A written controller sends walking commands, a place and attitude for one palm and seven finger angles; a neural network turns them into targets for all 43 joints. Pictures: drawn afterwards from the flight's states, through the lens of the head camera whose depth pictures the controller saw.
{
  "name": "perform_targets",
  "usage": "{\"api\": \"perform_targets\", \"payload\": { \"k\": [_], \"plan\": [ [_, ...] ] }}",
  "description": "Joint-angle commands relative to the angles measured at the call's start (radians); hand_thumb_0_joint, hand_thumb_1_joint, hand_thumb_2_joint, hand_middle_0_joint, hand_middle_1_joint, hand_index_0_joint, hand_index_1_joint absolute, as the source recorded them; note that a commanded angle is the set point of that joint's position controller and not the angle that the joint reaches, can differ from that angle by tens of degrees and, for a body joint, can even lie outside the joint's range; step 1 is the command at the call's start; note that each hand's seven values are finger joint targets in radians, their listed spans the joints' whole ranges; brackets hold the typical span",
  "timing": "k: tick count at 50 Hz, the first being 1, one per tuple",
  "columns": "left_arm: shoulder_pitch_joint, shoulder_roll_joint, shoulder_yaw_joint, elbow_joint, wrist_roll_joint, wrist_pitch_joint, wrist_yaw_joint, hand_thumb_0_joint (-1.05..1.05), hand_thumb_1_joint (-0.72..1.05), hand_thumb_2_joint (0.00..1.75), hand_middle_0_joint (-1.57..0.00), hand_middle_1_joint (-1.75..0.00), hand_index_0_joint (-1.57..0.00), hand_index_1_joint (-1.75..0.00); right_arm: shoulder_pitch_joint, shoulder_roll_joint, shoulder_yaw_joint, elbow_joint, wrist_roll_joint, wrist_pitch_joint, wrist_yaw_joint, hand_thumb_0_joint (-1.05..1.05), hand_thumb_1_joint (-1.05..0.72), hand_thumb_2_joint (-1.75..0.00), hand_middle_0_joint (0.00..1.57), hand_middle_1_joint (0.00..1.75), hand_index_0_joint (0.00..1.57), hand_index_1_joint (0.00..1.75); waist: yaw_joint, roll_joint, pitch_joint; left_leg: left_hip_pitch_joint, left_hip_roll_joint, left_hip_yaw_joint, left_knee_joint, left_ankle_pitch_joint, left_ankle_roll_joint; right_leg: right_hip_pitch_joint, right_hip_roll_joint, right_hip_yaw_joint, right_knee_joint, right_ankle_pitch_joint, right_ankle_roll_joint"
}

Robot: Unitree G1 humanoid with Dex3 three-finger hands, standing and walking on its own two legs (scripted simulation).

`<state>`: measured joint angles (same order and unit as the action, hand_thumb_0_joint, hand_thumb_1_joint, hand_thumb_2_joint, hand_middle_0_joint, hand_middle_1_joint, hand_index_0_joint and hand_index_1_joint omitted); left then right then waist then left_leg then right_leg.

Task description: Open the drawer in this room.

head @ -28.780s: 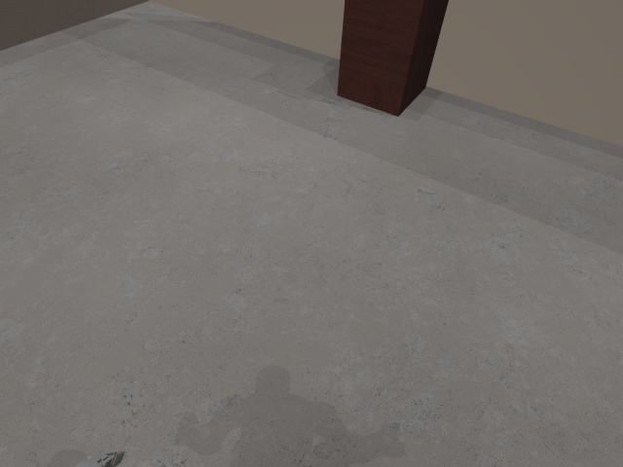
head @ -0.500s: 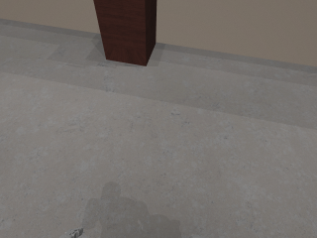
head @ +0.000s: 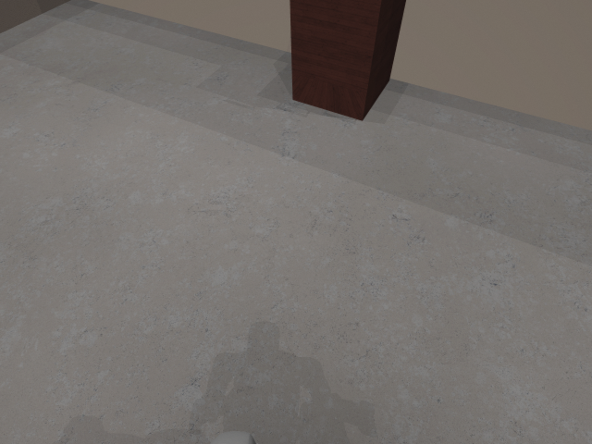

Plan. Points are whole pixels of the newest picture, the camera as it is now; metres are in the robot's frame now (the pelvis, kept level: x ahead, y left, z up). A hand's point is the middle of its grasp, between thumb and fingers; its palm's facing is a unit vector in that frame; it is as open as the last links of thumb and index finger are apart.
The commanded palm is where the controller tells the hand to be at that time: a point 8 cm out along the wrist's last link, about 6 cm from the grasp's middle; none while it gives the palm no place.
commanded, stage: turn or walk to find it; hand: left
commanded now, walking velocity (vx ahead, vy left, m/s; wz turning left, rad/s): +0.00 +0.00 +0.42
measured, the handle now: out of the picture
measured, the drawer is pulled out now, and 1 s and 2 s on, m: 0.00 0.00 0.00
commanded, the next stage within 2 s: stand and wait in 0.60 s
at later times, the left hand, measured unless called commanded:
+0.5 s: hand out of the picture +0.05 +0.23 -0.16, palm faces +0.22 -0.94 -0.26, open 7.4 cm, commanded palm none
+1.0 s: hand out of the picture -0.09 +0.16 -0.18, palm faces +0.32 -0.94 -0.15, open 7.4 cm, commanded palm none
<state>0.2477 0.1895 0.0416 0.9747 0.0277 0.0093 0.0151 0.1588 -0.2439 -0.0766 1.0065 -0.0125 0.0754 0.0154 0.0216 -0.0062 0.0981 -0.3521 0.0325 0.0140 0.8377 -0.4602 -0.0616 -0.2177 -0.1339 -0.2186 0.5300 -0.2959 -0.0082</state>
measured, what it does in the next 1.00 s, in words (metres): steps on the spot: left foot, then right foot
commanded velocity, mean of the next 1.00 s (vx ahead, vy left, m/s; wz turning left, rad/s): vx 0.13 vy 0.00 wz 0.04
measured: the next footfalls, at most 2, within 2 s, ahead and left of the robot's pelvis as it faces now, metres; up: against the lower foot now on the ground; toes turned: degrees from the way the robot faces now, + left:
left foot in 0.08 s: +0.02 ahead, +0.14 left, +0.00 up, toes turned +6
right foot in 0.52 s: +0.06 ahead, -0.10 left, +0.00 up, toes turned +8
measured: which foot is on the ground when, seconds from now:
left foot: up 0.00-0.06, down 0.08-0.52, up 0.54-0.94, down 0.96-1.00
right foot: down 0.00-0.08, up 0.10-0.50, down 0.52-0.98, up 1.00-1.00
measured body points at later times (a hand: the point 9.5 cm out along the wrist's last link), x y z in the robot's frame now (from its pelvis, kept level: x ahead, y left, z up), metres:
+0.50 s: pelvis +0.00 +0.01 -0.01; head +0.03 +0.00 +0.44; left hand +0.04 +0.28 -0.14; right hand +0.11 -0.21 -0.16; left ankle -0.02 +0.14 -0.74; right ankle +0.02 -0.11 -0.73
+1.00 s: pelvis +0.03 +0.02 +0.00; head +0.05 +0.04 +0.44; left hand -0.11 +0.21 -0.16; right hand +0.16 -0.19 -0.15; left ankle -0.02 +0.12 -0.74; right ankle +0.02 -0.10 -0.73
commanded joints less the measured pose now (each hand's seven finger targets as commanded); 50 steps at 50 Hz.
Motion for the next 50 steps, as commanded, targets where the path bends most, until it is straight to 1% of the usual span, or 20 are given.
{"api": "perform_targets", "payload": {
  "k": [1, 2, 3, 4, 5, 11, 19, 24, 25, 26, 27, 28, 31, 36, 42, 46, 47, 48, 49, 50],
  "plan": [
    [0.038, 0.232, 0.065, -0.028, -0.001, -0.011, 0.014, 0.00, 0.90, 0.90, -0.20, -0.30, -0.20, -0.30, -0.006, -0.043, 0.008, -0.086, 0.007, -0.048, -0.008, 0.00, -0.90, -0.90, 0.20, 0.30, 0.20, 0.30, 0.001, -0.190, -0.142, 0.080, -0.028, 0.071, -0.278, 0.116, 0.018, 0.113, -0.214, 0.147, -0.055, 0.466, -0.086],
    [0.032, 0.224, 0.064, -0.032, -0.009, -0.004, 0.013, 0.00, 0.90, 0.90, -0.20, -0.30, -0.20, -0.30, 0.028, -0.063, 0.004, -0.078, 0.004, -0.056, -0.007, 0.00, -0.90, -0.90, 0.20, 0.30, 0.20, 0.30, -0.026, -0.135, -0.155, 0.198, -0.018, 0.068, -0.409, 0.237, 0.030, 0.036, -0.196, 0.111, 0.009, 0.385, -0.043],
    [0.043, 0.188, 0.058, -0.046, -0.017, 0.003, 0.009, 0.00, 0.90, 0.90, -0.20, -0.30, -0.20, -0.30, 0.056, -0.133, -0.010, -0.078, -0.001, -0.066, -0.008, 0.00, -0.90, -0.90, 0.20, 0.30, 0.20, 0.30, -0.043, 0.032, -0.190, 0.343, 0.099, -0.080, -0.480, 0.378, 0.074, -0.104, -0.127, 0.058, 0.157, 0.214, 0.014],
    [0.027, 0.122, 0.038, -0.078, -0.020, 0.008, 0.004, 0.00, 0.90, 0.90, -0.20, -0.30, -0.20, -0.30, 0.097, -0.229, -0.035, -0.080, -0.007, -0.066, -0.011, 0.00, -0.90, -0.90, 0.20, 0.30, 0.20, 0.30, -0.068, 0.306, -0.170, 0.406, 0.340, -0.371, -0.507, 0.686, 0.190, -0.328, -0.003, 0.033, 0.347, -0.292, 0.077],
    [-0.034, 0.125, 0.029, -0.095, -0.011, 0.019, 0.010, 0.00, 0.90, 0.90, -0.20, -0.30, -0.20, -0.30, 0.129, -0.248, -0.037, -0.063, -0.006, -0.057, -0.017, 0.00, -0.90, -0.90, 0.20, 0.30, 0.20, 0.30, -0.094, 0.277, -0.164, 0.323, 0.383, -0.378, -0.516, 0.685, 0.259, -0.317, 0.004, 0.123, 0.458, -0.364, 0.068],
    [-0.026, 0.137, 0.037, -0.039, -0.014, 0.020, -0.007, 0.00, 0.90, 0.90, -0.20, -0.30, -0.20, -0.30, -0.007, -0.155, -0.007, -0.097, -0.005, -0.070, -0.038, 0.00, -0.90, -0.90, 0.20, 0.30, 0.20, 0.30, -0.024, 0.148, -0.108, 0.244, 0.199, -0.215, -0.506, 0.648, 0.216, -0.309, 0.026, 0.183, 0.559, -0.124, 0.082],
    [-0.093, 0.113, 0.027, -0.090, -0.018, 0.016, -0.002, 0.00, 0.90, 0.90, -0.20, -0.30, -0.20, -0.30, 0.033, -0.158, -0.023, -0.099, -0.012, -0.060, -0.031, 0.00, -0.90, -0.90, 0.20, 0.30, 0.20, 0.30, -0.049, 0.178, -0.113, 0.224, 0.185, -0.295, -0.476, 0.644, 0.234, -0.229, 0.069, 0.173, 0.320, -0.156, 0.088],
    [0.025, 0.121, 0.029, -0.070, -0.023, -0.006, 0.005, 0.00, 0.90, 0.90, -0.20, -0.30, -0.20, -0.30, -0.004, -0.143, -0.029, -0.116, -0.006, -0.053, -0.028, 0.00, -0.90, -0.90, 0.20, 0.30, 0.20, 0.30, 0.012, 0.148, -0.162, 0.094, 0.119, -0.307, -0.359, 0.587, 0.176, 0.053, 0.096, 0.147, -0.065, 0.064, 0.072],
    [0.062, 0.162, 0.038, -0.063, -0.016, -0.018, 0.010, 0.00, 0.90, 0.90, -0.20, -0.30, -0.20, -0.30, 0.010, -0.105, -0.025, -0.120, 0.002, -0.056, -0.023, 0.00, -0.90, -0.90, 0.20, 0.30, 0.20, 0.30, 0.025, 0.039, -0.180, -0.010, 0.056, -0.257, -0.270, 0.421, 0.121, 0.186, 0.010, 0.221, -0.174, 0.145, 0.054],
    [0.069, 0.254, 0.056, -0.065, -0.001, -0.026, 0.019, 0.00, 0.90, 0.90, -0.20, -0.30, -0.20, -0.30, 0.032, -0.038, -0.015, -0.138, 0.008, -0.057, -0.016, 0.00, -0.90, -0.90, 0.20, 0.30, 0.20, 0.30, 0.025, -0.234, -0.174, -0.199, -0.089, -0.100, -0.062, 0.053, 0.046, 0.287, -0.245, 0.473, -0.223, 0.263, -0.042],
    [0.062, 0.271, 0.058, -0.080, -0.009, -0.021, 0.018, 0.00, 0.90, 0.90, -0.20, -0.30, -0.20, -0.30, 0.012, -0.077, -0.027, -0.144, 0.000, -0.040, -0.021, 0.00, -0.90, -0.90, 0.20, 0.30, 0.20, 0.30, 0.035, -0.249, -0.142, -0.186, -0.082, -0.104, 0.133, -0.139, 0.037, 0.131, -0.359, 0.524, -0.258, 0.257, -0.135],
    [0.015, 0.245, 0.062, -0.094, -0.011, -0.020, 0.021, 0.00, 0.90, 0.90, -0.20, -0.30, -0.20, -0.30, -0.002, -0.089, -0.035, -0.131, -0.007, -0.025, -0.019, 0.00, -0.90, -0.90, 0.20, 0.30, 0.20, 0.30, 0.022, -0.241, -0.079, -0.186, -0.058, -0.137, 0.272, -0.104, 0.043, 0.011, -0.325, 0.524, -0.288, 0.136, -0.151],
    [-0.102, 0.161, 0.041, -0.120, -0.012, -0.020, 0.020, 0.00, 0.90, 0.90, -0.20, -0.30, -0.20, -0.30, 0.071, -0.068, -0.034, -0.072, -0.011, -0.015, -0.003, 0.00, -0.90, -0.90, 0.20, 0.30, 0.20, 0.30, -0.045, -0.121, -0.043, -0.179, -0.021, -0.104, 0.399, 0.072, 0.025, -0.036, -0.198, 0.314, -0.266, 0.083, -0.098],
    [0.061, 0.115, 0.023, -0.027, -0.004, -0.051, 0.009, 0.00, 0.90, 0.90, -0.20, -0.30, -0.20, -0.30, 0.065, -0.022, -0.010, -0.044, -0.024, -0.047, 0.000, 0.00, -0.90, -0.90, 0.20, 0.30, 0.20, 0.30, 0.015, -0.156, -0.063, -0.162, 0.018, -0.012, 0.156, 0.139, 0.015, 0.090, -0.132, 0.329, -0.332, -0.044, -0.090],
    [0.206, 0.144, 0.039, 0.077, -0.001, -0.056, -0.006, 0.00, 0.90, 0.90, -0.20, -0.30, -0.20, -0.30, -0.032, 0.006, 0.018, -0.052, -0.013, -0.092, -0.009, 0.00, -0.90, -0.90, 0.20, 0.30, 0.20, 0.30, 0.071, -0.155, -0.087, -0.109, 0.012, 0.078, -0.151, 0.011, 0.019, 0.219, -0.139, 0.425, -0.290, 0.179, -0.181],
    [0.110, 0.131, 0.048, 0.089, -0.016, -0.044, -0.009, 0.00, 0.90, 0.90, -0.20, -0.30, -0.20, -0.30, 0.101, 0.008, 0.023, -0.005, -0.002, -0.117, -0.027, 0.00, -0.90, -0.90, 0.20, 0.30, 0.20, 0.30, -0.024, -0.112, -0.106, 0.231, -0.005, 0.119, -0.460, 0.183, 0.027, 0.008, -0.059, 0.372, -0.193, 0.073, -0.122],
    [0.084, 0.098, 0.040, 0.076, -0.022, -0.039, -0.013, 0.00, 0.90, 0.90, -0.20, -0.30, -0.20, -0.30, 0.165, -0.032, 0.015, 0.019, 0.000, -0.128, -0.036, 0.00, -0.90, -0.90, 0.20, 0.30, 0.20, 0.30, -0.058, 0.007, -0.106, 0.427, 0.054, 0.063, -0.513, 0.186, 0.042, -0.178, -0.007, 0.331, -0.107, -0.020, -0.083],
    [0.073, 0.039, 0.030, 0.052, -0.024, -0.036, -0.023, 0.00, 0.90, 0.90, -0.20, -0.30, -0.20, -0.30, 0.240, -0.116, -0.007, 0.039, -0.010, -0.130, -0.044, 0.00, -0.90, -0.90, 0.20, 0.30, 0.20, 0.30, -0.098, 0.247, -0.096, 0.561, 0.264, -0.195, -0.567, 0.036, 0.108, -0.408, 0.104, 0.228, 0.093, -0.146, -0.036],
    [0.010, 0.025, 0.028, 0.015, -0.015, -0.038, -0.025, 0.00, 0.90, 0.90, -0.20, -0.30, -0.20, -0.30, 0.326, -0.172, -0.020, 0.049, -0.016, -0.117, -0.046, 0.00, -0.90, -0.90, 0.20, 0.30, 0.20, 0.30, -0.137, 0.299, -0.041, 0.498, 0.426, -0.335, -0.674, -0.074, 0.183, -0.482, 0.126, 0.139, 0.307, -0.269, -0.014],
    [-0.041, 0.049, 0.034, 0.004, -0.005, -0.025, -0.024, 0.00, 0.90, 0.90, -0.20, -0.30, -0.20, -0.30, 0.300, -0.157, -0.017, 0.051, -0.016, -0.117, -0.050, 0.00, -0.90, -0.90, 0.20, 0.30, 0.20, 0.30, -0.133, 0.308, 0.013, 0.421, 0.450, -0.351, -0.717, -0.121, 0.198, -0.517, 0.078, 0.196, 0.442, -0.252, -0.010]
  ]
}}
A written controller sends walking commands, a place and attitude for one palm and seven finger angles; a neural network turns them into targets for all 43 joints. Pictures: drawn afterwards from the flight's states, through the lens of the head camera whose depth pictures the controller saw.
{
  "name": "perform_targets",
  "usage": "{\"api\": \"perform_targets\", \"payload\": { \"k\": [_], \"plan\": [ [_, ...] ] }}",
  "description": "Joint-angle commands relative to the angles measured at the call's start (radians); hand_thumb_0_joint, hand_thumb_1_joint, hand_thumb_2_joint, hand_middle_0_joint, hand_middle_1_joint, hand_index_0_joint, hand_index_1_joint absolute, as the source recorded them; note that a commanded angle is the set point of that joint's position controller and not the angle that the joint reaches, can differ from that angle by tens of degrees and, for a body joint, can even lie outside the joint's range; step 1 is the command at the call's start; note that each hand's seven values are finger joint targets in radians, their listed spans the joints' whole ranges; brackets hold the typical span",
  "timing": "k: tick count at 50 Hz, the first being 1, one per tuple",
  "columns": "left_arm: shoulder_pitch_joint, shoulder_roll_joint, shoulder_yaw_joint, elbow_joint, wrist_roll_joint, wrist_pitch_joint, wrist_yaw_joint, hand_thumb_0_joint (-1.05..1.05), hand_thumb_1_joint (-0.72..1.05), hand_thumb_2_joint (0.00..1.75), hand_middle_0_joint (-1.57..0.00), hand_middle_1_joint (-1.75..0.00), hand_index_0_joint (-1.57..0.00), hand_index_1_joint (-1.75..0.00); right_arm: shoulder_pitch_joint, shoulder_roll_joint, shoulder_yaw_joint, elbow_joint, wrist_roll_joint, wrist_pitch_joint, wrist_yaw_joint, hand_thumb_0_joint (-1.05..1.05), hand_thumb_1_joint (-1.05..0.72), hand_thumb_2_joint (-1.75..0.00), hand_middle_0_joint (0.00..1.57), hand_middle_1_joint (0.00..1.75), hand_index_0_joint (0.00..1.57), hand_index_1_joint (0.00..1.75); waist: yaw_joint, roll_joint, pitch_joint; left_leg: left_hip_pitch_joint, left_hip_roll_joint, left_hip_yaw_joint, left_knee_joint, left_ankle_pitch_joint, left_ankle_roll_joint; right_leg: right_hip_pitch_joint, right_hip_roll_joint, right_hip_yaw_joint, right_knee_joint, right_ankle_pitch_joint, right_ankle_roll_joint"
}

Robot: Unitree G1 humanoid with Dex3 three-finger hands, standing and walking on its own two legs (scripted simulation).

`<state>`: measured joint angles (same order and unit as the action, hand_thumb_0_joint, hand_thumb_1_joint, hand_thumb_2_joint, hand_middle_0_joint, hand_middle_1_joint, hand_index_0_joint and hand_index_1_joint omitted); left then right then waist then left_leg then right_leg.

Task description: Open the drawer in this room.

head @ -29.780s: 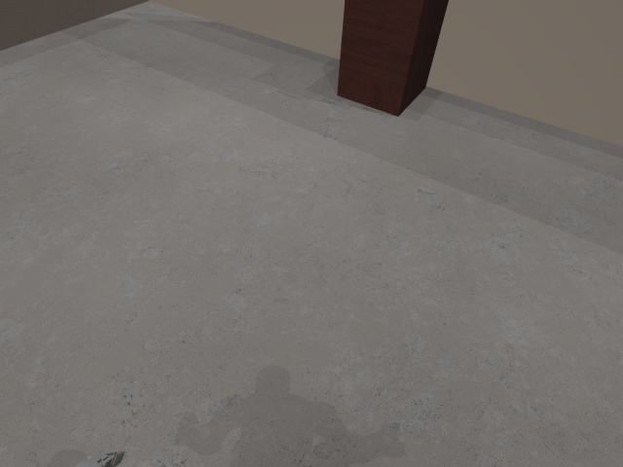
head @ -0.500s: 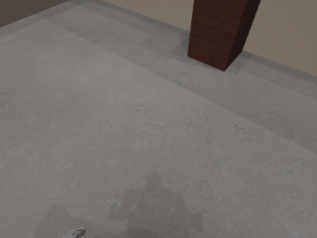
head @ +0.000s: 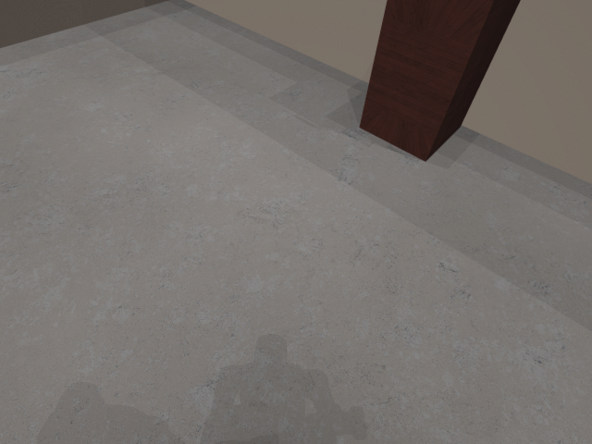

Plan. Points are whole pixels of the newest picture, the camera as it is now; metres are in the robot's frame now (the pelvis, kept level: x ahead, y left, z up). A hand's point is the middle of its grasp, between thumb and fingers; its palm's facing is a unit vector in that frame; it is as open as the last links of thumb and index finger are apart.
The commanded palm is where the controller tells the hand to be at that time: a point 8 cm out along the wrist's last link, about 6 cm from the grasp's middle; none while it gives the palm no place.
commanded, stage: turn or walk to find it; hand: left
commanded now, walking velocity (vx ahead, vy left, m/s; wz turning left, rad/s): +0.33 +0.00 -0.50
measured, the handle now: out of the picture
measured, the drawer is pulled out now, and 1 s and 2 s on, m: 0.00 0.00 0.00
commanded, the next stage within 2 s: stand and wait in 1.74 s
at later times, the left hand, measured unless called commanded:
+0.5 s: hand (268, 323) +0.35 +0.09 -0.17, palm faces -0.23 -0.94 -0.25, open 7.4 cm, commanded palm none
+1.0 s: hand (276, 317) +0.36 +0.08 -0.18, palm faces -0.16 -0.98 -0.16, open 7.4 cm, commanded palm none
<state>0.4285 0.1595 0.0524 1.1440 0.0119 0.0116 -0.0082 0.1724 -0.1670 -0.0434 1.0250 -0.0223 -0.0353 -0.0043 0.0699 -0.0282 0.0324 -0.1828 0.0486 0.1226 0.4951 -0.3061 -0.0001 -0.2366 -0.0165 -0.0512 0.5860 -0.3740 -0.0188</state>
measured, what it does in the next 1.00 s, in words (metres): walks ahead, turning right: right foot, then left foot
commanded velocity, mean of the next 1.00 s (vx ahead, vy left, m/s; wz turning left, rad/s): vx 0.37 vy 0.00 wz -0.23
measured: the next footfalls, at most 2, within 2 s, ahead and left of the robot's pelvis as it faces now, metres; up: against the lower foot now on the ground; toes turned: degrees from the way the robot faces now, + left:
right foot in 0.42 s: +0.29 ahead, -0.18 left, +0.00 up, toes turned -21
left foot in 0.98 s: +0.52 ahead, -0.01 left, +0.00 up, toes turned -8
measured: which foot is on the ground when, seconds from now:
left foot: down 0.00-0.42, up 0.44-0.96, down 0.98-1.00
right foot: up 0.00-0.40, down 0.42-1.00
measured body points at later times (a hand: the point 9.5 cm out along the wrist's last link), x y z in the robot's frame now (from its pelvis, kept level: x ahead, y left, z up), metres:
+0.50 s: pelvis +0.17 -0.08 -0.03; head +0.22 -0.10 +0.42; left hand +0.36 +0.14 -0.15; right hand +0.05 -0.28 -0.18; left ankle +0.03 +0.10 -0.63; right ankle +0.25 -0.16 -0.73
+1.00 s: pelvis +0.38 -0.10 -0.01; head +0.41 -0.09 +0.44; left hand +0.37 +0.13 -0.17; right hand +0.44 -0.35 -0.14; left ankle +0.48 -0.01 -0.74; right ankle +0.26 -0.16 -0.73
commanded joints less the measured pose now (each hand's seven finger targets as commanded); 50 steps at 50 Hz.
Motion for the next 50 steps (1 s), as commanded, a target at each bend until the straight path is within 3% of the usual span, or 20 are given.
{"api": "perform_targets", "payload": {
  "k": [1, 5, 11, 15, 18, 19, 20, 21, 22, 23, 25, 28, 31, 37, 43, 45, 47, 48, 49, 50],
  "plan": [
    [-0.235, 0.099, 0.030, -0.161, 0.011, -0.022, -0.009, 0.00, 0.90, 0.90, -0.20, -0.30, -0.20, -0.30, 0.238, -0.198, -0.043, 0.018, -0.001, -0.007, -0.032, 0.00, -0.90, -0.90, 0.20, 0.30, 0.20, 0.30, -0.156, 0.273, 0.132, 0.177, 0.412, -0.411, -0.385, -0.291, 0.137, -0.505, -0.076, 0.043, 0.459, -0.110, 0.003],
    [-0.161, 0.049, 0.040, -0.137, 0.019, -0.007, -0.028, 0.00, 0.90, 0.90, -0.20, -0.30, -0.20, -0.30, 0.171, -0.117, -0.029, -0.019, -0.005, -0.028, -0.033, 0.00, -0.90, -0.90, 0.20, 0.30, 0.20, 0.30, -0.078, 0.136, 0.138, 0.134, 0.304, -0.122, -0.339, 0.043, 0.103, -0.489, -0.095, 0.018, 0.581, 0.095, 0.024],
    [-0.293, 0.032, 0.036, -0.221, 0.016, 0.002, -0.042, 0.00, 0.90, 0.90, -0.20, -0.30, -0.20, -0.30, 0.238, -0.104, -0.024, -0.002, -0.006, -0.043, -0.033, 0.00, -0.90, -0.90, 0.20, 0.30, 0.20, 0.30, -0.082, 0.179, 0.152, 0.178, 0.276, 0.017, -0.306, 0.326, 0.108, -0.564, -0.108, -0.045, 0.477, 0.199, 0.033],
    [-0.386, 0.036, 0.023, -0.265, 0.010, -0.012, -0.047, 0.00, 0.90, 0.90, -0.20, -0.30, -0.20, -0.30, 0.248, -0.133, -0.035, 0.015, -0.012, -0.039, -0.030, 0.00, -0.90, -0.90, 0.20, 0.30, 0.20, 0.30, -0.090, 0.190, 0.147, 0.205, 0.274, 0.096, -0.253, 0.555, 0.094, -0.404, -0.061, -0.110, 0.173, 0.201, -0.004],
    [-0.210, 0.082, 0.034, -0.220, 0.014, -0.027, -0.037, 0.00, 0.90, 0.90, -0.20, -0.30, -0.20, -0.30, 0.208, -0.188, -0.053, 0.010, -0.004, -0.036, -0.026, 0.00, -0.90, -0.90, 0.20, 0.30, 0.20, 0.30, 0.000, 0.173, 0.007, 0.234, 0.276, 0.144, 0.000, 0.921, 0.068, -0.126, 0.015, -0.144, 0.088, 0.185, -0.056],
    [-0.056, 0.115, 0.043, -0.173, 0.020, -0.038, -0.033, 0.00, 0.90, 0.90, -0.20, -0.30, -0.20, -0.30, 0.182, -0.205, -0.054, 0.000, -0.001, -0.034, -0.023, 0.00, -0.90, -0.90, 0.20, 0.30, 0.20, 0.30, 0.072, 0.163, -0.085, 0.190, 0.239, 0.167, 0.203, 0.904, 0.040, 0.079, 0.046, -0.166, 0.017, 0.225, -0.067],
    [0.081, 0.205, 0.063, -0.128, 0.027, -0.052, -0.024, 0.00, 0.90, 0.90, -0.20, -0.30, -0.20, -0.30, 0.187, -0.179, -0.050, -0.004, 0.013, -0.036, -0.011, 0.00, -0.90, -0.90, 0.20, 0.30, 0.20, 0.30, 0.132, 0.050, -0.189, 0.008, 0.184, 0.157, 0.484, 0.650, 0.011, 0.350, -0.049, -0.053, -0.040, 0.311, -0.091],
    [0.139, 0.330, 0.083, -0.108, 0.020, -0.065, -0.007, 0.00, 0.90, 0.90, -0.20, -0.30, -0.20, -0.30, 0.233, -0.083, -0.032, -0.035, 0.029, -0.036, -0.006, 0.00, -0.90, -0.90, 0.20, 0.30, 0.20, 0.30, 0.116, -0.198, -0.294, -0.332, 0.009, 0.086, 0.839, -0.212, -0.029, 0.579, -0.357, 0.434, -0.088, 0.519, -0.215],
    [0.098, 0.367, 0.085, -0.118, -0.008, -0.056, 0.002, 0.00, 0.90, 0.90, -0.20, -0.30, -0.20, -0.30, 0.173, -0.093, -0.029, -0.071, 0.030, -0.030, -0.011, 0.00, -0.90, -0.90, 0.20, 0.30, 0.20, 0.30, 0.094, -0.142, -0.272, -0.401, 0.018, -0.060, 0.975, -0.273, -0.012, 0.495, -0.434, 0.530, -0.203, 0.558, -0.266],
    [-0.005, 0.340, 0.077, -0.155, -0.009, -0.056, 0.003, 0.00, 0.90, 0.90, -0.20, -0.30, -0.20, -0.30, 0.169, -0.097, -0.030, -0.069, 0.023, -0.025, -0.008, 0.00, -0.90, -0.90, 0.20, 0.30, 0.20, 0.30, 0.051, -0.147, -0.223, -0.427, 0.050, -0.134, 1.024, -0.177, -0.012, 0.373, -0.416, 0.552, -0.269, 0.269, -0.243],
    [-0.179, 0.235, 0.047, -0.200, -0.007, -0.058, 0.010, 0.00, 0.90, 0.90, -0.20, -0.30, -0.20, -0.30, 0.135, -0.113, -0.031, -0.047, -0.001, -0.011, -0.002, 0.00, -0.90, -0.90, 0.20, 0.30, 0.20, 0.30, -0.021, -0.019, -0.047, -0.412, 0.123, -0.140, 0.935, -0.022, -0.012, 0.075, -0.330, 0.409, -0.331, -0.010, -0.182],
    [-0.238, 0.185, 0.032, -0.198, 0.005, -0.071, 0.014, 0.00, 0.90, 0.90, -0.20, -0.30, -0.20, -0.30, 0.216, -0.075, -0.021, -0.014, -0.014, 0.017, 0.005, 0.00, -0.90, -0.90, 0.20, 0.30, 0.20, 0.30, -0.094, -0.045, -0.048, -0.309, 0.125, -0.100, 0.759, 0.021, -0.033, -0.089, -0.239, 0.237, -0.369, 0.019, -0.146],
    [-0.217, 0.175, 0.031, -0.175, 0.007, -0.082, 0.011, 0.00, 0.90, 0.90, -0.20, -0.30, -0.20, -0.30, 0.188, -0.065, -0.023, -0.029, -0.012, 0.025, 0.013, 0.00, -0.90, -0.90, 0.20, 0.30, 0.20, 0.30, -0.098, -0.054, -0.020, -0.318, 0.123, -0.080, 0.623, 0.057, -0.051, -0.109, -0.212, 0.200, -0.404, 0.037, -0.149],
    [-0.099, 0.156, 0.030, -0.121, 0.005, -0.104, 0.012, 0.00, 0.90, 0.90, -0.20, -0.30, -0.20, -0.30, 0.004, -0.060, -0.024, -0.092, -0.010, 0.002, 0.027, 0.00, -0.90, -0.90, 0.20, 0.30, 0.20, 0.30, -0.042, -0.025, 0.024, -0.452, 0.118, -0.083, 0.391, 0.110, -0.059, 0.091, -0.231, 0.219, -0.405, 0.169, -0.180],
    [-0.021, 0.152, 0.025, -0.076, 0.007, -0.101, 0.017, 0.00, 0.90, 0.90, -0.20, -0.30, -0.20, -0.30, -0.133, -0.047, -0.014, -0.127, -0.004, -0.020, 0.032, 0.00, -0.90, -0.90, 0.20, 0.30, 0.20, 0.30, -0.003, -0.048, 0.036, -0.400, 0.072, -0.045, 0.178, 0.074, -0.039, 0.226, -0.246, 0.204, -0.351, 0.384, -0.168],
    [-0.015, 0.150, 0.026, -0.062, 0.006, -0.096, 0.020, 0.00, 0.90, 0.90, -0.20, -0.30, -0.20, -0.30, -0.124, -0.055, -0.014, -0.121, -0.003, -0.025, 0.029, 0.00, -0.90, -0.90, 0.20, 0.30, 0.20, 0.30, -0.014, -0.060, 0.030, -0.326, 0.052, -0.024, 0.115, 0.067, -0.025, 0.240, -0.242, 0.184, -0.310, 0.454, -0.153],
    [-0.044, 0.154, 0.028, -0.058, 0.000, -0.094, 0.020, 0.00, 0.90, 0.90, -0.20, -0.30, -0.20, -0.30, 0.004, -0.077, -0.021, -0.074, -0.006, -0.037, 0.017, 0.00, -0.90, -0.90, 0.20, 0.30, 0.20, 0.30, -0.084, -0.004, -0.022, -0.088, 0.006, 0.026, -0.012, 0.116, -0.011, 0.173, -0.195, 0.118, -0.141, 0.599, -0.116],
    [-0.060, 0.140, 0.025, -0.065, -0.004, -0.095, 0.017, 0.00, 0.90, 0.90, -0.20, -0.30, -0.20, -0.30, 0.148, -0.124, -0.031, -0.028, -0.009, -0.045, 0.008, 0.00, -0.90, -0.90, 0.20, 0.30, 0.20, 0.30, -0.146, 0.053, -0.103, 0.164, 0.047, -0.031, -0.060, 0.168, 0.018, 0.050, -0.143, 0.072, 0.057, 0.599, -0.079],
    [-0.022, 0.087, 0.017, -0.080, -0.010, -0.093, 0.009, 0.00, 0.90, 0.90, -0.20, -0.30, -0.20, -0.30, 0.286, -0.229, -0.058, 0.008, -0.023, -0.050, -0.002, 0.00, -0.90, -0.90, 0.20, 0.30, 0.20, 0.30, -0.180, 0.240, -0.215, 0.439, 0.297, -0.331, -0.074, 0.205, 0.113, -0.208, -0.038, -0.015, 0.334, 0.284, -0.029],
    [-0.070, 0.076, 0.006, -0.112, -0.006, -0.104, 0.005, 0.00, 0.90, 0.90, -0.20, -0.30, -0.20, -0.30, 0.367, -0.271, -0.061, 0.030, -0.013, -0.036, -0.004, 0.00, -0.90, -0.90, 0.20, 0.30, 0.20, 0.30, -0.196, 0.303, -0.197, 0.469, 0.445, -0.501, -0.166, 0.277, 0.197, -0.365, 0.019, -0.013, 0.551, -0.170, -0.018]
  ]
}}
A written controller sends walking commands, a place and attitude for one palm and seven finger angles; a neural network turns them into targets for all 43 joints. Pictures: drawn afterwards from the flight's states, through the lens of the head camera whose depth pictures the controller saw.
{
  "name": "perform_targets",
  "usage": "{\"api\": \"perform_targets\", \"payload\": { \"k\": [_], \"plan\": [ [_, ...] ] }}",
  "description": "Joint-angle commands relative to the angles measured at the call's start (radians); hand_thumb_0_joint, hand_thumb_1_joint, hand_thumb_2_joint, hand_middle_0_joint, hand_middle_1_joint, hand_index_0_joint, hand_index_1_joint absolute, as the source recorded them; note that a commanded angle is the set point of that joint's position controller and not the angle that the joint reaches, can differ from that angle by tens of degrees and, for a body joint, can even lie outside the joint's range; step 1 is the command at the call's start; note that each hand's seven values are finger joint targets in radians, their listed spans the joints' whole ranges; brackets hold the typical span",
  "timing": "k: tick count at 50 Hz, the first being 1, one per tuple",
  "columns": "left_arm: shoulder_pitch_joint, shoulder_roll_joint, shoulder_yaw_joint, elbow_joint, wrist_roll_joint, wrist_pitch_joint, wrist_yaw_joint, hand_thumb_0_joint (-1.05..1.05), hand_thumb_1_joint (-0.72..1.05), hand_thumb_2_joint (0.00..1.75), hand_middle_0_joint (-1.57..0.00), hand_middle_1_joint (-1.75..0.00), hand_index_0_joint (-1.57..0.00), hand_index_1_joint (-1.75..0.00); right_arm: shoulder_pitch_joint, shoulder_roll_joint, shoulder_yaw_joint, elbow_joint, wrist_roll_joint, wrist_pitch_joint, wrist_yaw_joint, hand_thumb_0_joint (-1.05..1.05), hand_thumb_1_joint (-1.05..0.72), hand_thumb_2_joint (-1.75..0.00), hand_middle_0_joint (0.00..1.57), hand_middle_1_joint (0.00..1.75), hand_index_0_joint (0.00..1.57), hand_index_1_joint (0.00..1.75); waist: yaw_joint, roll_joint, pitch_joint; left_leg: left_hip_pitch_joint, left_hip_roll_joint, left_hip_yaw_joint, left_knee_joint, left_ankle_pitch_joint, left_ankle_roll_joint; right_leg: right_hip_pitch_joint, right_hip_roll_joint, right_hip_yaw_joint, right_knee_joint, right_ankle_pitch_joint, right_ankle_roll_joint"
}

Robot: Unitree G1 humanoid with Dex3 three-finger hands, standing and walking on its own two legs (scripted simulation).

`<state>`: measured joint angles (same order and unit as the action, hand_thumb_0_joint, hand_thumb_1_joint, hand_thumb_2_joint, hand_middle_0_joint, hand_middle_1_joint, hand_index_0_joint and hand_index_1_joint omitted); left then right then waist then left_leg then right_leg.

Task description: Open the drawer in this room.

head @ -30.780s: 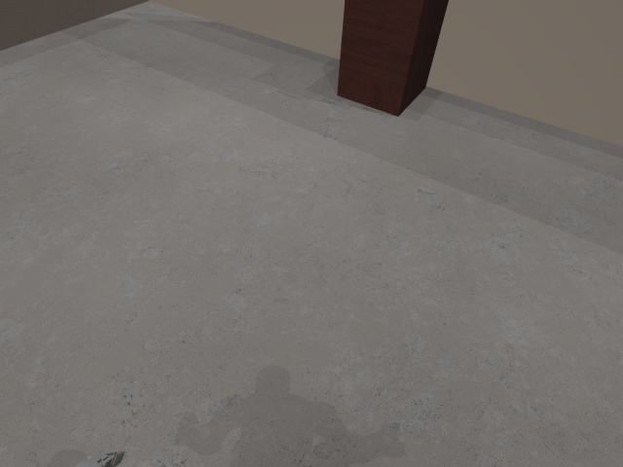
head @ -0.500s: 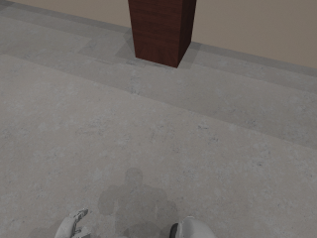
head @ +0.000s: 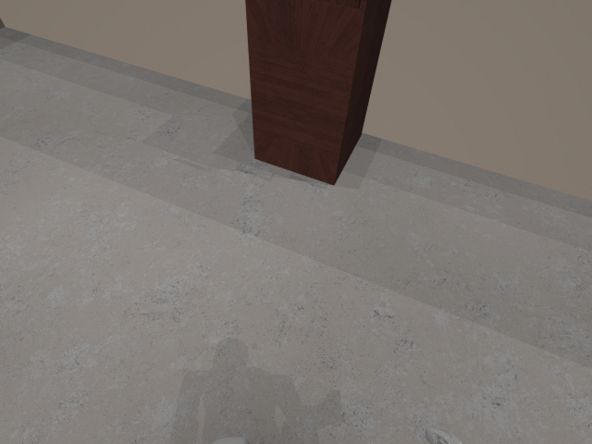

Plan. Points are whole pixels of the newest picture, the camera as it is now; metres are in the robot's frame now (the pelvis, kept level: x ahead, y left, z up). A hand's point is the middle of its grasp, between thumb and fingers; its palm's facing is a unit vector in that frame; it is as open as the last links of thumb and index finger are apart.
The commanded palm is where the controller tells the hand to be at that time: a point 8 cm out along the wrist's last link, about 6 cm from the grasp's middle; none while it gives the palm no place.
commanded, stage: turn or walk to find it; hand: left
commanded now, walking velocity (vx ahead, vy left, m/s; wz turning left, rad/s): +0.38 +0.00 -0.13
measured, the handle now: out of the picture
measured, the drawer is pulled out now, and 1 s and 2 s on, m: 0.00 0.00 0.00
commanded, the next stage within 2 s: stand and wait in 0.74 s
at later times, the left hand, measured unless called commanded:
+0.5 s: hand (259, 309) +0.36 +0.11 -0.16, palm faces -0.11 -0.97 -0.22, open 7.4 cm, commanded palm none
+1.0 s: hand (267, 336) +0.32 +0.09 -0.18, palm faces +0.12 -0.99 -0.12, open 7.4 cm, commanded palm none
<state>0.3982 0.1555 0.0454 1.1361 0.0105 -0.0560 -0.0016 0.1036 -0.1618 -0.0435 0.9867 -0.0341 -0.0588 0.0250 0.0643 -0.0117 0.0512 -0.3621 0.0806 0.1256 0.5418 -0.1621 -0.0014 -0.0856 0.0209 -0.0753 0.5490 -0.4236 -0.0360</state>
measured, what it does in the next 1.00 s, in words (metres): walks ahead: right foot, then left foot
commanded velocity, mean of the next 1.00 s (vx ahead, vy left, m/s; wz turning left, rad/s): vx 0.24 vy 0.00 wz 0.03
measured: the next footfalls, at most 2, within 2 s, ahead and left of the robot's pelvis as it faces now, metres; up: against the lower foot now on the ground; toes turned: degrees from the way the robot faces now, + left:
right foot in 0.44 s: +0.33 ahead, -0.17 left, +0.00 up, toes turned -14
left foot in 0.94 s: +0.52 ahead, +0.04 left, +0.00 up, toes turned +8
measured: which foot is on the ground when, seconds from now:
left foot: down 0.00-0.46, up 0.48-0.92, down 0.94-1.00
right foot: down 0.00-0.00, up 0.02-0.42, down 0.44-0.96, up 0.98-1.00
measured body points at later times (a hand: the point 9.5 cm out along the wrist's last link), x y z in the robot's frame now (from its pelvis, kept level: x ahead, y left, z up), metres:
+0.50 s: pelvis +0.21 -0.06 -0.01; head +0.25 -0.09 +0.44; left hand +0.37 +0.16 -0.14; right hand +0.10 -0.26 -0.17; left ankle +0.08 +0.11 -0.68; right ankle +0.30 -0.16 -0.73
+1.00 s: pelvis +0.40 -0.05 +0.00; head +0.43 -0.03 +0.44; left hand +0.32 +0.14 -0.17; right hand +0.52 -0.27 -0.14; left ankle +0.48 +0.04 -0.73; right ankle +0.30 -0.17 -0.71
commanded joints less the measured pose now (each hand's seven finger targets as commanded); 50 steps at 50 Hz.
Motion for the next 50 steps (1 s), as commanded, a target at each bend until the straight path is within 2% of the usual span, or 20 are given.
{"api": "perform_targets", "payload": {
  "k": [1, 4, 7, 13, 17, 19, 21, 22, 23, 24, 26, 30, 37, 43, 45, 46, 47, 48, 49, 50],
  "plan": [
    [-0.082, 0.095, 0.017, -0.108, -0.001, -0.025, 0.003, 0.00, 0.90, 0.90, -0.20, -0.30, -0.20, -0.30, 0.395, -0.251, -0.056, 0.064, 0.004, -0.005, -0.039, 0.00, -0.90, -0.90, 0.20, 0.30, 0.20, 0.30, -0.179, 0.232, -0.179, 0.558, 0.423, -0.503, -0.245, 0.011, 0.209, -0.571, -0.065, 0.062, 0.691, -0.121, 0.000],
    [-0.143, 0.062, 0.024, -0.105, 0.014, -0.001, -0.016, 0.00, 0.90, 0.90, -0.20, -0.30, -0.20, -0.30, 0.260, -0.130, -0.027, 0.037, 0.004, -0.013, -0.040, 0.00, -0.90, -0.90, 0.20, 0.30, 0.20, 0.30, -0.114, 0.109, 0.036, 0.250, 0.322, -0.331, -0.355, -0.160, 0.154, -0.557, -0.146, 0.074, 0.684, 0.039, 0.013],
    [-0.088, 0.024, 0.029, -0.101, 0.021, 0.030, -0.022, 0.00, 0.90, 0.90, -0.20, -0.30, -0.20, -0.30, 0.239, -0.090, -0.028, 0.036, 0.005, -0.026, -0.044, 0.00, -0.90, -0.90, 0.20, 0.30, 0.20, 0.30, -0.059, 0.104, 0.041, 0.165, 0.243, -0.168, -0.385, -0.094, 0.122, -0.525, -0.160, 0.054, 0.637, 0.165, 0.034],
    [-0.236, 0.036, 0.029, -0.175, 0.016, 0.041, -0.036, 0.00, 0.90, 0.90, -0.20, -0.30, -0.20, -0.30, 0.279, -0.117, -0.035, 0.054, 0.011, -0.033, -0.043, 0.00, -0.90, -0.90, 0.20, 0.30, 0.20, 0.30, -0.062, 0.128, 0.072, 0.228, 0.222, -0.062, -0.390, 0.057, 0.141, -0.577, -0.193, 0.014, 0.383, 0.275, 0.069],
    [-0.330, 0.041, 0.025, -0.208, 0.014, 0.025, -0.039, 0.00, 0.90, 0.90, -0.20, -0.30, -0.20, -0.30, 0.326, -0.130, -0.045, 0.079, 0.003, -0.022, -0.039, 0.00, -0.90, -0.90, 0.20, 0.30, 0.20, 0.30, -0.095, 0.139, 0.063, 0.271, 0.216, -0.028, -0.319, 0.165, 0.120, -0.446, -0.138, -0.051, 0.133, 0.260, 0.049],
    [-0.296, 0.058, 0.029, -0.195, 0.016, 0.016, -0.037, 0.00, 0.90, 0.90, -0.20, -0.30, -0.20, -0.30, 0.330, -0.142, -0.047, 0.089, 0.003, -0.014, -0.040, 0.00, -0.90, -0.90, 0.20, 0.30, 0.20, 0.30, -0.074, 0.136, 0.028, 0.281, 0.214, -0.016, -0.236, 0.270, 0.101, -0.323, -0.102, -0.081, 0.067, 0.244, 0.029],
    [-0.051, 0.128, 0.044, -0.118, 0.019, -0.003, -0.029, 0.00, 0.90, 0.90, -0.20, -0.30, -0.20, -0.30, 0.314, -0.142, -0.044, 0.092, 0.011, -0.011, -0.035, 0.00, -0.90, -0.90, 0.20, 0.30, 0.20, 0.30, 0.042, 0.059, -0.100, 0.208, 0.146, 0.037, 0.081, 0.367, 0.047, 0.026, -0.067, -0.083, -0.046, 0.288, 0.002],
    [0.105, 0.227, 0.071, -0.068, 0.027, -0.017, -0.015, 0.00, 0.90, 0.90, -0.20, -0.30, -0.20, -0.30, 0.330, -0.089, -0.035, 0.080, 0.022, -0.014, -0.024, 0.00, -0.90, -0.90, 0.20, 0.30, 0.20, 0.30, 0.101, -0.137, -0.222, -0.011, 0.072, 0.077, 0.376, 0.102, 0.013, 0.290, -0.277, 0.140, -0.086, 0.284, -0.050],
    [0.190, 0.330, 0.087, -0.041, 0.010, -0.016, -0.006, 0.00, 0.90, 0.90, -0.20, -0.30, -0.20, -0.30, 0.304, -0.048, -0.021, 0.030, 0.030, -0.010, -0.025, 0.00, -0.90, -0.90, 0.20, 0.30, 0.20, 0.30, 0.096, -0.301, -0.261, -0.234, -0.049, 0.017, 0.660, -0.430, -0.011, 0.387, -0.498, 0.499, -0.186, 0.409, -0.141],
    [0.111, 0.329, 0.091, -0.053, 0.000, -0.012, 0.000, 0.00, 0.90, 0.90, -0.20, -0.30, -0.20, -0.30, 0.271, -0.075, -0.027, 0.031, 0.034, -0.002, -0.029, 0.00, -0.90, -0.90, 0.20, 0.30, 0.20, 0.30, 0.081, -0.280, -0.262, -0.261, -0.001, -0.117, 0.793, -0.398, 0.005, 0.288, -0.518, 0.534, -0.250, 0.256, -0.156],
    [-0.068, 0.214, 0.062, -0.105, -0.001, -0.008, 0.005, 0.00, 0.90, 0.90, -0.20, -0.30, -0.20, -0.30, 0.193, -0.072, -0.038, 0.035, 0.020, 0.002, -0.025, 0.00, -0.90, -0.90, 0.20, 0.30, 0.20, 0.30, 0.018, -0.055, -0.072, -0.300, 0.076, -0.146, 0.815, -0.193, 0.014, 0.051, -0.444, 0.386, -0.301, 0.037, -0.118],
    [-0.124, 0.111, 0.030, -0.107, 0.009, -0.028, 0.009, 0.00, 0.90, 0.90, -0.20, -0.30, -0.20, -0.30, 0.280, -0.028, -0.030, 0.076, 0.001, 0.036, -0.016, 0.00, -0.90, -0.90, 0.20, 0.30, 0.20, 0.30, -0.070, -0.111, -0.029, -0.212, 0.085, -0.098, 0.676, -0.060, -0.022, -0.129, -0.322, 0.132, -0.357, 0.173, -0.072],
    [-0.057, 0.095, 0.008, -0.073, 0.008, -0.052, 0.021, 0.00, 0.90, 0.90, -0.20, -0.30, -0.20, -0.30, 0.131, -0.010, -0.020, 0.016, 0.010, 0.047, 0.000, 0.00, -0.90, -0.90, 0.20, 0.30, 0.20, 0.30, -0.071, -0.069, 0.037, -0.258, 0.069, -0.079, 0.408, 0.013, -0.040, -0.069, -0.320, -0.030, -0.345, 0.581, -0.087],
    [-0.006, 0.125, 0.001, -0.028, 0.009, -0.030, 0.032, 0.00, 0.90, 0.90, -0.20, -0.30, -0.20, -0.30, 0.029, -0.013, 0.003, -0.009, 0.015, 0.031, -0.006, 0.00, -0.90, -0.90, 0.20, 0.30, 0.20, 0.30, -0.038, -0.085, 0.032, -0.102, 0.011, -0.021, 0.135, -0.011, -0.009, 0.036, -0.325, -0.040, -0.246, 0.815, -0.086],
    [-0.013, 0.124, 0.002, -0.019, 0.006, -0.018, 0.037, 0.00, 0.90, 0.90, -0.20, -0.30, -0.20, -0.30, 0.087, -0.031, 0.006, 0.011, 0.012, 0.024, -0.016, 0.00, -0.90, -0.90, 0.20, 0.30, 0.20, 0.30, -0.069, -0.100, -0.010, 0.022, -0.021, -0.013, 0.023, 0.044, 0.002, 0.050, -0.296, -0.065, -0.148, 0.846, -0.056],
    [-0.017, 0.121, 0.002, -0.013, 0.004, -0.012, 0.039, 0.00, 0.90, 0.90, -0.20, -0.30, -0.20, -0.30, 0.164, -0.061, 0.000, 0.038, 0.009, 0.018, -0.020, 0.00, -0.90, -0.90, 0.20, 0.30, 0.20, 0.30, -0.097, -0.057, -0.060, 0.148, -0.017, -0.028, -0.053, 0.217, 0.007, 0.029, -0.266, -0.086, -0.027, 0.786, -0.025],
    [0.027, 0.087, -0.007, -0.015, -0.001, -0.006, 0.042, 0.00, 0.90, 0.90, -0.20, -0.30, -0.20, -0.30, 0.247, -0.123, -0.010, 0.058, 0.002, 0.007, -0.028, 0.00, -0.90, -0.90, 0.20, 0.30, 0.20, 0.30, -0.111, 0.084, -0.143, 0.357, 0.091, -0.122, -0.067, 0.567, 0.046, -0.087, -0.198, -0.108, 0.135, 0.556, 0.022],
    [0.090, 0.046, -0.015, -0.008, -0.013, -0.003, 0.044, 0.00, 0.90, 0.90, -0.20, -0.30, -0.20, -0.30, 0.304, -0.181, -0.021, 0.076, 0.006, 0.011, -0.036, 0.00, -0.90, -0.90, 0.20, 0.30, 0.20, 0.30, -0.111, 0.252, -0.231, 0.519, 0.261, -0.285, -0.050, 0.939, 0.144, -0.219, -0.098, -0.107, 0.304, 0.023, 0.050],
    [0.100, 0.042, -0.023, -0.006, -0.016, 0.011, 0.047, 0.00, 0.90, 0.90, -0.20, -0.30, -0.20, -0.30, 0.279, -0.201, -0.013, 0.082, 0.023, 0.022, -0.055, 0.00, -0.90, -0.90, 0.20, 0.30, 0.20, 0.30, -0.096, 0.306, -0.278, 0.510, 0.329, -0.332, -0.097, 0.987, 0.200, -0.253, -0.084, -0.010, 0.432, -0.245, 0.062],
    [0.063, 0.047, -0.022, -0.002, -0.015, 0.022, 0.050, 0.00, 0.90, 0.90, -0.20, -0.30, -0.20, -0.30, 0.217, -0.185, -0.009, 0.075, 0.024, 0.022, -0.064, 0.00, -0.90, -0.90, 0.20, 0.30, 0.20, 0.30, -0.090, 0.280, -0.264, 0.431, 0.325, -0.333, -0.148, 0.795, 0.213, -0.261, -0.103, 0.048, 0.470, -0.228, 0.062]
  ]
}}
